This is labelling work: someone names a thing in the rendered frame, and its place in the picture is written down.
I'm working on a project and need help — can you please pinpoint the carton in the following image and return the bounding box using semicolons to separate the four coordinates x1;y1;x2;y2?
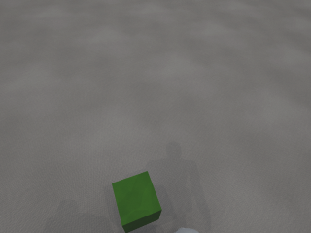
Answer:
112;171;162;233

